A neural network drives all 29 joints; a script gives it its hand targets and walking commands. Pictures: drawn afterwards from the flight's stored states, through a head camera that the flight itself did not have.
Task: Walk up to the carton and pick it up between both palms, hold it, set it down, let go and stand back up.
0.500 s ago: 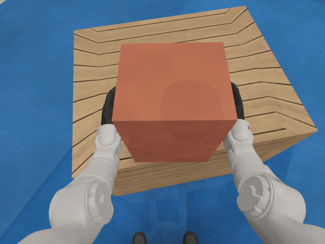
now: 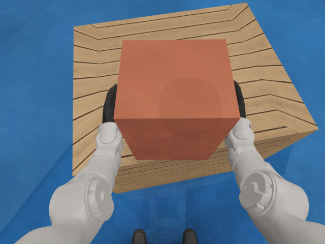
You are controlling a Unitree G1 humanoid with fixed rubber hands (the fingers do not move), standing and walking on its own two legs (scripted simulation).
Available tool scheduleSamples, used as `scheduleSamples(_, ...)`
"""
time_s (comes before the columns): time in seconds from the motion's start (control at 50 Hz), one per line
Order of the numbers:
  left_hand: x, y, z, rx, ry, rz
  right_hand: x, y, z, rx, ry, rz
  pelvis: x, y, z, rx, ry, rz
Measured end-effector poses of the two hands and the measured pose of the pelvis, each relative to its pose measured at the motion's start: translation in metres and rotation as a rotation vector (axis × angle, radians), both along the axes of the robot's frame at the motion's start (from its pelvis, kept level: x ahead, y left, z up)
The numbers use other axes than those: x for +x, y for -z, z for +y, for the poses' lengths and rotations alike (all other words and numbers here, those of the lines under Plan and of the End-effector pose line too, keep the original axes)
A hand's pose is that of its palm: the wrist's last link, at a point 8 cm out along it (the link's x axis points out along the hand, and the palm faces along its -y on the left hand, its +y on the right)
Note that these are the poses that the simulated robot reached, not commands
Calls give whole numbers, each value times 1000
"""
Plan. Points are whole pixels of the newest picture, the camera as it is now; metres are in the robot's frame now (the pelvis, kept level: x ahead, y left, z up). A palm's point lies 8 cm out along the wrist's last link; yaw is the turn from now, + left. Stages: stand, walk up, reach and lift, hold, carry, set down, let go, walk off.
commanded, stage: reach and lift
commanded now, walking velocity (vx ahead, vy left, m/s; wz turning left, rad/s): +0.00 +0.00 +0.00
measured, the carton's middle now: (172, 110) +0.44 -0.01 -0.02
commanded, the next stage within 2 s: none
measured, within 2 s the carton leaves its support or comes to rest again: leaves its support in 1.36 s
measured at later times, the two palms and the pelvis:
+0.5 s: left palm (111, 120) +0.41 +0.14 -0.01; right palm (237, 114) +0.42 -0.17 +0.00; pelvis -0.02 +0.01 -0.01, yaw -1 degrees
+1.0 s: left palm (111, 122) +0.41 +0.14 -0.02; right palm (237, 114) +0.42 -0.17 +0.00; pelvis -0.02 +0.01 -0.02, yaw -1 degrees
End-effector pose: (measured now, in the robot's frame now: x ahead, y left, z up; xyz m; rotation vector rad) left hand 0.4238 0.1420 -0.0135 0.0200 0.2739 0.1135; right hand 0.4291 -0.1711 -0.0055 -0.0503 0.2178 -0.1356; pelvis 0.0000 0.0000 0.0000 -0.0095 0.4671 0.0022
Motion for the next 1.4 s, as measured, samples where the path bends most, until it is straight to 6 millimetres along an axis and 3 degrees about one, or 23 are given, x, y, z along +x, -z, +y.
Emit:
scheduleSamples(0.58, -10, 0, -2, -45, -5, -89, -11, -3, -3, -34, -23, -75, -25, 13, 5, -9, 15, 98)
scheduleSamples(0.96, -11, 3, -1, -60, -17, -55, -9, -3, -3, -60, -39, -32, -24, 20, 5, -20, 10, 107)
scheduleSamples(1.18, -35, 4, 0, -50, -22, -29, -30, -3, 0, -69, -32, -3, -24, 19, 7, -32, 4, 54)
scheduleSamples(1.4, -67, -6, 8, -25, -34, -4, -57, -13, 9, -52, -44, 22, -40, 20, 8, -28, 1, -12)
